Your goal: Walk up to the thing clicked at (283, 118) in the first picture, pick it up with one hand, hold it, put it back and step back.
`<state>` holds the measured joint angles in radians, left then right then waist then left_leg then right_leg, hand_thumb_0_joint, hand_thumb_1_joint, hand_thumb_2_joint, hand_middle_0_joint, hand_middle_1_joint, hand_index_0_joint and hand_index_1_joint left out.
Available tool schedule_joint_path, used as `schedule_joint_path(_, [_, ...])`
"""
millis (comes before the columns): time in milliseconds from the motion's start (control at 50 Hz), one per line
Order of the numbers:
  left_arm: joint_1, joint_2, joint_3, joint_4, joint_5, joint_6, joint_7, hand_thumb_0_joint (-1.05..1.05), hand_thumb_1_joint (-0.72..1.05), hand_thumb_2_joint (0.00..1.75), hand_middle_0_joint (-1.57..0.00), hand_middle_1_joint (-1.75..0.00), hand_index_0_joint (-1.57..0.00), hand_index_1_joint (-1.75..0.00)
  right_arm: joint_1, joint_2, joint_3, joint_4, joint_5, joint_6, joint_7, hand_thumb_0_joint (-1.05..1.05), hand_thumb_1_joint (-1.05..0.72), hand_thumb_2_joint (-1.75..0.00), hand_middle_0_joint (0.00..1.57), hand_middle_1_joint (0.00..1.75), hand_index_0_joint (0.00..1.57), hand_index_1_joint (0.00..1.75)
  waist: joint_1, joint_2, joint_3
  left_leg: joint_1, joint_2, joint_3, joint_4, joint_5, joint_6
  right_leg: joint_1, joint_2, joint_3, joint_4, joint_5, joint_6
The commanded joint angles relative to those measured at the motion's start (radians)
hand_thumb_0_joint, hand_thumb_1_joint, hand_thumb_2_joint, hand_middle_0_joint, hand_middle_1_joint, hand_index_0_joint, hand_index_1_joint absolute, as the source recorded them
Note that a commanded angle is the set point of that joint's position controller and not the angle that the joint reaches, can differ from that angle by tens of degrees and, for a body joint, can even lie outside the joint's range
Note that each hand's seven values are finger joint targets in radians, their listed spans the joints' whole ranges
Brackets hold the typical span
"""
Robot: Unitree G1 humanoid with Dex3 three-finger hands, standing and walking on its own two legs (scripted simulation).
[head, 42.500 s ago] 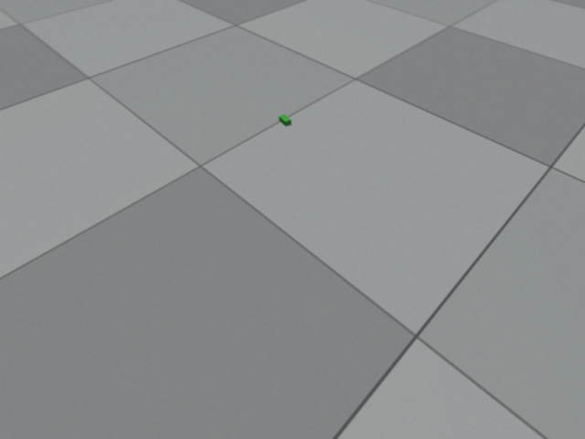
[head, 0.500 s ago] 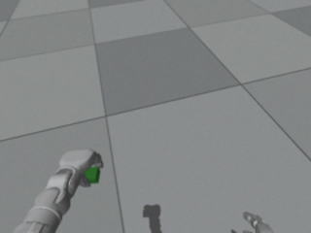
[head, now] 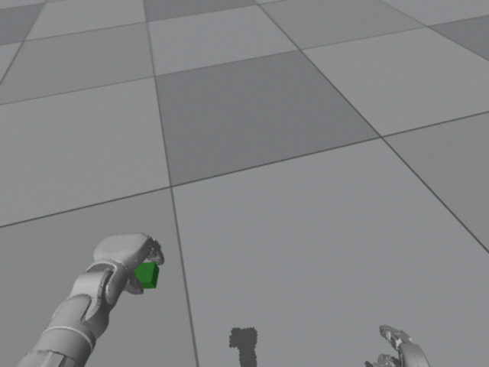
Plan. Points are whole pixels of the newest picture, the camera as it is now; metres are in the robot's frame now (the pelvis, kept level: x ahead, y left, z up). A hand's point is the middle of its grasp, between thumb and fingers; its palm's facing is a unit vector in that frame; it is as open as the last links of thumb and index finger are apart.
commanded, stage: hold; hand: left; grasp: from above
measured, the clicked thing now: (137, 275) +0.31 +0.23 -0.07
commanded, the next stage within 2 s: crouch in 0.50 s
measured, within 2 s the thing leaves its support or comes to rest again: neither
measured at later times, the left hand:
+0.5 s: hand (130, 276) +0.29 +0.23 -0.03, palm faces -0.44 -0.05 -0.90, open 6.8 cm
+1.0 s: hand (141, 287) +0.30 +0.23 -0.11, palm faces -0.45 +0.00 -0.89, open 6.9 cm
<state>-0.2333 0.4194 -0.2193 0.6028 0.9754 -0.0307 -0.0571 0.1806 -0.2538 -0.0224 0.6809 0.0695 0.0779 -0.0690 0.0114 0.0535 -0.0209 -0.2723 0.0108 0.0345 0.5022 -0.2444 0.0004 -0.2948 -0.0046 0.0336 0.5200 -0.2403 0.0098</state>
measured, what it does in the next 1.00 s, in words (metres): stands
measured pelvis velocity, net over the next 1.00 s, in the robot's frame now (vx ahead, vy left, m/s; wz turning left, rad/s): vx -0.01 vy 0.00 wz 0.02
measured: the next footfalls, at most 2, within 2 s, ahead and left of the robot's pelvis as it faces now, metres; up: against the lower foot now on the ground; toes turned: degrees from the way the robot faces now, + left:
none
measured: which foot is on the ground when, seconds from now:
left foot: down 0.00-1.00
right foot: down 0.00-1.00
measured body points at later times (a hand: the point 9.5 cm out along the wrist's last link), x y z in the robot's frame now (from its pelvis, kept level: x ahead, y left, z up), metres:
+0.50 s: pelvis +0.00 +0.00 +0.00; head +0.01 -0.02 +0.45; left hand +0.31 +0.23 +0.02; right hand +0.15 -0.25 -0.11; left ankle +0.01 +0.12 -0.74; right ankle +0.02 -0.12 -0.74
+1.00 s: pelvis -0.01 +0.00 -0.03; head +0.04 +0.00 +0.42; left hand +0.32 +0.23 -0.05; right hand +0.12 -0.26 -0.14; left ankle +0.01 +0.12 -0.74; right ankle +0.02 -0.12 -0.74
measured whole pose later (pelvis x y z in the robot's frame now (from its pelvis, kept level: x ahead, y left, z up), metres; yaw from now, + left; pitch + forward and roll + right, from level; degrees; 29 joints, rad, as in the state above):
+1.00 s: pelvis -0.01 +0.00 -0.03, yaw +1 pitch +9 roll +0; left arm -0.39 0.39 -0.20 0.93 1.10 -0.10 0.18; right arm 0.19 -0.25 -0.04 0.69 0.03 0.08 -0.03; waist -0.03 0.00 -0.06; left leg -0.58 0.01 0.01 0.75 -0.33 0.00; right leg -0.58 -0.01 0.01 0.75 -0.32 0.01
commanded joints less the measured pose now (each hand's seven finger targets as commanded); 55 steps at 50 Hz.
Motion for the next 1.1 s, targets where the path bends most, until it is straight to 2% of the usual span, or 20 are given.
schedule_joint_path(0, [-0.329, 0.202, 0.102, -0.198, -0.005, -0.007, 0.032, 0.00, 0.79, 0.10, -1.06, -0.29, -1.13, -0.22, -0.113, -0.123, -0.036, -0.141, -0.002, -0.047, -0.013, 0.00, -0.90, -0.90, 0.20, 0.30, 0.20, 0.30, 0.000, -0.042, -0.212, 0.111, -0.026, -0.002, -0.071, 0.138, 0.018, 0.049, 0.030, -0.013, -0.098, 0.101, -0.015])
schedule_joint_path(100, [-0.328, 0.203, 0.101, -0.206, -0.003, -0.006, 0.029, 0.00, 0.82, 0.12, -1.09, -0.26, -1.15, -0.20, -0.114, -0.123, -0.037, -0.141, 0.000, -0.044, -0.015, 0.00, -0.90, -0.90, 0.20, 0.30, 0.20, 0.30, 0.000, -0.039, -0.223, 0.124, -0.027, 0.002, -0.069, 0.173, 0.018, 0.061, 0.030, -0.015, -0.097, 0.135, -0.014])
schedule_joint_path(140, [-0.357, 0.231, 0.123, -0.184, 0.007, -0.005, 0.035, 0.00, 0.80, 0.11, -1.07, -0.28, -1.13, -0.21, -0.104, -0.124, -0.036, -0.132, -0.002, -0.042, -0.016, 0.00, -0.90, -0.90, 0.20, 0.30, 0.20, 0.30, -0.006, -0.041, -0.222, 0.120, -0.025, 0.001, -0.067, 0.176, 0.019, 0.054, 0.031, -0.017, -0.097, 0.140, -0.013])
schedule_joint_path(160, [-0.341, 0.236, 0.132, -0.176, 0.003, -0.006, 0.037, 0.00, 0.79, 0.10, -1.06, -0.28, -1.13, -0.21, -0.112, -0.122, -0.034, -0.133, -0.002, -0.041, -0.016, 0.00, -0.90, -0.90, 0.20, 0.30, 0.20, 0.30, 0.004, -0.051, -0.208, 0.107, -0.026, -0.001, -0.072, 0.158, 0.019, 0.060, 0.031, -0.019, -0.103, 0.119, -0.013])
schedule_joint_path(200, [-0.363, 0.214, 0.110, -0.208, -0.002, -0.012, 0.035, 0.00, 0.80, 0.12, -1.07, -0.28, -1.13, -0.21, -0.116, -0.119, -0.033, -0.141, -0.003, -0.042, -0.015, 0.00, -0.90, -0.90, 0.20, 0.30, 0.20, 0.30, -0.003, -0.029, -0.208, 0.113, -0.027, 0.000, -0.078, 0.130, 0.018, 0.046, 0.031, -0.015, -0.108, 0.090, -0.017])
schedule_joint_path(260, [-0.314, 0.208, 0.114, -0.194, 0.001, -0.012, 0.036, 0.00, 0.78, 0.08, -1.05, -0.27, -1.13, -0.20, -0.122, -0.119, -0.035, -0.141, -0.004, -0.043, -0.014, 0.00, -0.90, -0.90, 0.20, 0.30, 0.20, 0.30, 0.006, -0.033, -0.206, 0.109, -0.028, -0.003, -0.082, 0.121, 0.017, 0.053, 0.030, -0.016, -0.113, 0.077, -0.018])
schedule_joint_path(340, [-0.358, 0.230, 0.122, -0.228, 0.007, -0.016, 0.042, 0.00, 0.81, 0.11, -1.09, -0.27, -1.15, -0.20, -0.114, -0.120, -0.037, -0.135, -0.003, -0.042, -0.015, 0.00, -0.90, -0.90, 0.20, 0.30, 0.20, 0.30, 0.003, -0.010, -0.247, 0.132, -0.029, 0.000, -0.074, 0.174, 0.016, 0.076, 0.029, -0.015, -0.101, 0.135, -0.018])
schedule_joint_path(400, [-0.367, 0.208, 0.104, -0.207, 0.008, -0.014, 0.049, 0.00, 0.81, 0.14, -1.09, -0.26, -1.15, -0.21, -0.102, -0.123, -0.040, -0.127, -0.003, -0.038, -0.015, 0.00, -0.90, -0.90, 0.20, 0.30, 0.20, 0.30, -0.008, -0.034, -0.248, 0.142, -0.024, -0.001, -0.069, 0.205, 0.016, 0.071, 0.033, -0.018, -0.095, 0.165, -0.017])
schedule_joint_path(440, [-0.357, 0.224, 0.126, -0.176, 0.008, -0.007, 0.061, 0.00, 0.79, 0.12, -1.08, -0.28, -1.14, -0.21, -0.094, -0.126, -0.043, -0.119, -0.003, -0.038, -0.014, 0.00, -0.90, -0.90, 0.20, 0.30, 0.20, 0.30, -0.003, -0.025, -0.238, 0.132, -0.023, -0.004, -0.074, 0.202, 0.013, 0.072, 0.034, -0.023, -0.097, 0.160, -0.019])
schedule_joint_path(500, [-0.345, 0.186, 0.089, -0.158, 0.010, -0.001, 0.057, 0.00, 0.81, 0.12, -1.08, -0.28, -1.15, -0.22, -0.098, -0.125, -0.044, -0.124, -0.001, -0.039, -0.011, 0.00, -0.90, -0.90, 0.20, 0.30, 0.20, 0.30, -0.004, -0.029, -0.221, 0.130, -0.019, -0.006, -0.083, 0.192, 0.011, 0.061, 0.036, -0.026, -0.097, 0.149, -0.023])
schedule_joint_path(560, [-0.343, 0.200, 0.096, -0.170, 0.007, -0.002, 0.049, 0.00, 0.82, 0.15, -1.10, -0.27, -1.16, -0.22, -0.099, -0.126, -0.045, -0.130, 0.000, -0.037, -0.010, 0.00, -0.90, -0.90, 0.20, 0.30, 0.20, 0.30, 0.002, -0.029, -0.227, 0.131, -0.023, -0.006, -0.080, 0.201, 0.013, 0.072, 0.031, -0.024, -0.101, 0.157, -0.022])
schedule_joint_path(580, [-0.351, 0.199, 0.093, -0.177, 0.005, -0.004, 0.048, 0.00, 0.85, 0.08, -1.11, -0.32, -1.19, -0.24, -0.099, -0.123, -0.043, -0.130, -0.002, -0.036, -0.009, 0.00, -0.92, -0.91, 0.20, 0.30, 0.20, 0.30, 0.000, -0.025, -0.235, 0.136, -0.024, -0.004, -0.079, 0.198, 0.014, 0.073, 0.030, -0.022, -0.104, 0.155, -0.021])
schedule_joint_path(600, [-0.368, 0.194, 0.085, -0.183, 0.005, -0.007, 0.047, 0.00, 0.77, 0.15, -1.03, -0.28, -1.11, -0.22, -0.096, -0.125, -0.043, -0.128, -0.002, -0.036, -0.009, 0.00, -0.88, -0.89, 0.20, 0.30, 0.20, 0.30, -0.007, -0.027, -0.236, 0.139, -0.022, -0.007, -0.080, 0.201, 0.013, 0.067, 0.032, -0.023, -0.102, 0.158, -0.021])
schedule_joint_path(620, [-0.354, 0.188, 0.086, -0.164, 0.011, -0.008, 0.050, 0.00, 0.79, 0.19, -1.10, -0.26, -1.15, -0.21, -0.096, -0.122, -0.042, -0.129, -0.001, -0.036, -0.010, 0.00, -0.89, -0.90, 0.20, 0.30, 0.20, 0.30, -0.005, -0.031, -0.225, 0.136, -0.022, -0.006, -0.081, 0.199, 0.013, 0.064, 0.033, -0.025, -0.101, 0.156, -0.022])
schedule_joint_path(660, [-0.309, 0.188, 0.103, -0.127, 0.014, -0.010, 0.064, 0.00, 0.84, 0.21, -1.16, -0.24, -1.19, -0.20, -0.090, -0.125, -0.044, -0.127, 0.000, -0.033, -0.009, 0.00, -0.89, -0.90, 0.20, 0.30, 0.20, 0.30, 0.000, -0.055, -0.210, 0.117, -0.024, -0.006, -0.073, 0.206, 0.013, 0.067, 0.033, -0.027, -0.097, 0.159, -0.021])
schedule_joint_path(740, [-0.318, 0.169, 0.092, -0.075, 0.042, -0.028, 0.106, 0.00, 0.82, 0.20, -1.14, -0.23, -1.18, -0.20, -0.073, -0.122, -0.046, -0.123, -0.006, -0.026, -0.005, 0.00, -0.89, -0.90, 0.20, 0.30, 0.20, 0.30, -0.018, -0.068, -0.185, 0.083, -0.027, -0.003, -0.050, 0.182, 0.013, 0.016, 0.029, -0.025, -0.082, 0.142, -0.021])
schedule_joint_path(840, [-0.378, 0.160, 0.098, 0.069, 0.081, -0.054, 0.201, 0.00, 0.85, 0.18, -1.17, -0.22, -1.21, -0.18, -0.035, -0.130, -0.056, -0.088, -0.025, -0.018, 0.008, 0.00, -0.89, -0.90, 0.20, 0.30, 0.20, 0.30, -0.048, -0.080, -0.194, -0.023, -0.031, -0.004, 0.054, 0.138, 0.012, -0.085, 0.025, -0.024, 0.005, 0.114, -0.018])
schedule_joint_path(980, [-0.589, 0.143, 0.092, 0.270, 0.165, -0.081, 0.347, 0.00, 0.77, 0.16, -1.12, -0.22, -1.16, -0.18, 0.074, -0.151, -0.089, -0.051, -0.057, -0.035, 0.036, 0.00, -0.90, -0.90, 0.20, 0.30, 0.20, 0.30, -0.097, -0.030, -0.365, -0.314, -0.025, -0.009, 0.383, 0.080, 0.003, -0.394, 0.028, -0.027, 0.309, 0.072, -0.030])
schedule_joint_path(1040, [-0.712, 0.181, 0.115, 0.320, 0.192, -0.078, 0.397, 0.00, 0.76, 0.17, -1.11, -0.25, -1.15, -0.20, 0.104, -0.159, -0.098, -0.054, -0.066, -0.043, 0.043, 0.00, -0.90, -0.90, 0.20, 0.30, 0.20, 0.30, -0.108, 0.016, -0.455, -0.453, -0.025, -0.014, 0.510, 0.030, 0.005, -0.527, 0.032, -0.033, 0.434, 0.026, -0.033])
schedule_joint_path(1080, [-0.701, 0.172, 0.119, 0.419, 0.195, -0.064, 0.416, 0.00, 0.70, 0.13, -1.06, -0.22, -1.10, -0.17, 0.121, -0.165, -0.098, -0.053, -0.072, -0.049, 0.045, 0.00, -0.90, -0.90, 0.20, 0.30, 0.20, 0.30, -0.112, 0.011, -0.479, -0.538, -0.023, -0.025, 0.570, 0.004, 0.005, -0.612, 0.036, -0.043, 0.509, -0.009, -0.038])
